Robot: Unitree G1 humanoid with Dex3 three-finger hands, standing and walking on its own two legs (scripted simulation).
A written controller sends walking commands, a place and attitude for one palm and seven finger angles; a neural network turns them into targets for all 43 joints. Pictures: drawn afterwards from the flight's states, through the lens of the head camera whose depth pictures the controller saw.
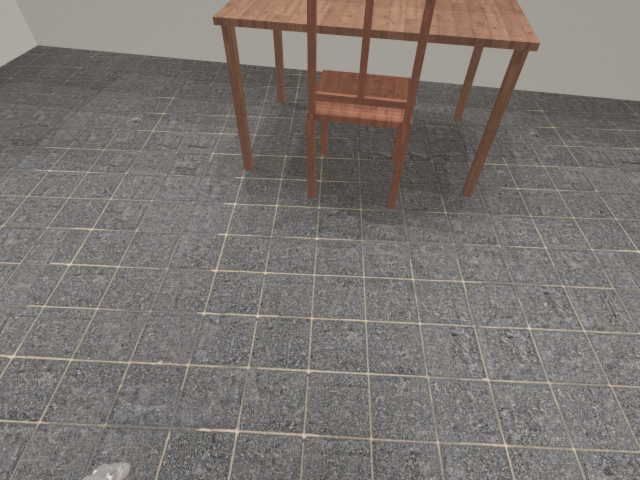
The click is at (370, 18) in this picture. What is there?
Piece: chair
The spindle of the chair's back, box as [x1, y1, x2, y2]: [357, 0, 373, 97]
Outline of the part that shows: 373,0 366,0 357,97 363,97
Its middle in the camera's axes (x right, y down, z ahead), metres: +0.15 -0.66 +1.34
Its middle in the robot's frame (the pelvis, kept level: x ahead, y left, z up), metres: +1.45 -0.09 -0.06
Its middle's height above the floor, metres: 0.71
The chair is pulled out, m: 0.00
